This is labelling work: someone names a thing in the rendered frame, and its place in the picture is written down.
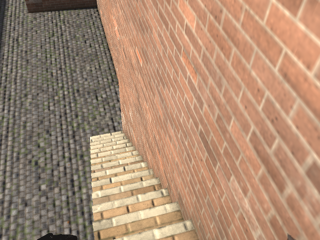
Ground stairs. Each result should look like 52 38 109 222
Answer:
90 131 199 240

